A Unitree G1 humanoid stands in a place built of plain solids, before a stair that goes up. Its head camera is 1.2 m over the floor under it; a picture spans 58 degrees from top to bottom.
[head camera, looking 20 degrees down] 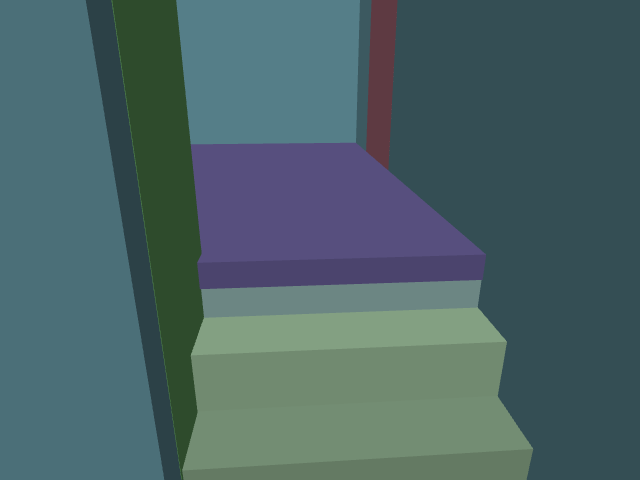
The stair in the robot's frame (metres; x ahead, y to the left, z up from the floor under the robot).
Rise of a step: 0.21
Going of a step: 0.23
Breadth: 1.00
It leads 3 degrees to the left of straight ahead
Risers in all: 3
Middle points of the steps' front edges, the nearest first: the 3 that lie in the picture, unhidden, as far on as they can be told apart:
0.93 -0.12 0.21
1.15 -0.10 0.42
1.38 -0.10 0.63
